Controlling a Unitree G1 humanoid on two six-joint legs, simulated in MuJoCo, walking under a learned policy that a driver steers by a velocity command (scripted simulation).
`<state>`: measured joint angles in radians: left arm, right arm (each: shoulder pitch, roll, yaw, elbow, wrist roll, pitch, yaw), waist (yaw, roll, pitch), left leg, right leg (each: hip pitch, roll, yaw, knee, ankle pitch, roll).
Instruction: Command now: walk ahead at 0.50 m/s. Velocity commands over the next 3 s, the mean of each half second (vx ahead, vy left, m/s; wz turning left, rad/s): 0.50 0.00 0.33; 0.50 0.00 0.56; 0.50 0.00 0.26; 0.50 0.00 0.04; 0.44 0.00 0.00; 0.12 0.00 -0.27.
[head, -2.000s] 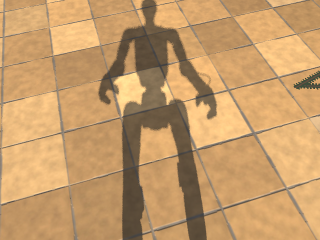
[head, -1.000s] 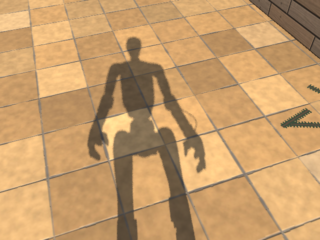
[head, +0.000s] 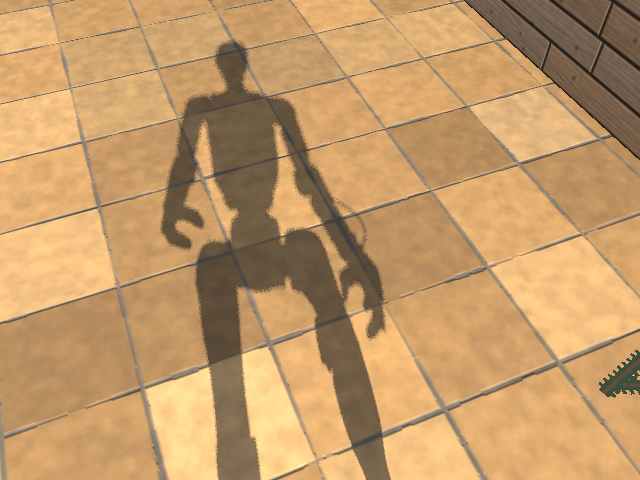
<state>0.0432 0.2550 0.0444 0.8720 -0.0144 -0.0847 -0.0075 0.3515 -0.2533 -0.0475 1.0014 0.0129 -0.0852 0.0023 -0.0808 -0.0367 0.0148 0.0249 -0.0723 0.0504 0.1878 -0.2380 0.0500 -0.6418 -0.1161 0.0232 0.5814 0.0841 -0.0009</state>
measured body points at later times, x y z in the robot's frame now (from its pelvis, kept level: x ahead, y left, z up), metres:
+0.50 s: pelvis +0.28 -0.04 +0.00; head +0.30 -0.03 +0.45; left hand +0.25 +0.24 -0.14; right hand +0.49 -0.26 -0.11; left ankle +0.43 +0.15 -0.69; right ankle +0.22 -0.14 -0.74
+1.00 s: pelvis +0.55 +0.09 +0.00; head +0.57 +0.12 +0.45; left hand +0.63 +0.41 -0.09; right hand +0.73 -0.14 -0.11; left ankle +0.47 +0.13 -0.74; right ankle +0.81 +0.01 -0.69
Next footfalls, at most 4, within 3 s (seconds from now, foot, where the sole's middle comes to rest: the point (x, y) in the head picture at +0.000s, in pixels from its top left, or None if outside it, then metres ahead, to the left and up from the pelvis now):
0.12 right None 0.26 -0.14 -0.78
0.66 left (245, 477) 0.51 0.14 -0.78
1.14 right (261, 327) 0.86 0.10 -0.78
1.66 left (112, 314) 0.93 0.47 -0.78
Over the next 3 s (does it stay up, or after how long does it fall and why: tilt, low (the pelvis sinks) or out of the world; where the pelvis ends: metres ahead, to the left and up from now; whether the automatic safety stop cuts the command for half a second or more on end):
stays up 1.31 0.59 -0.01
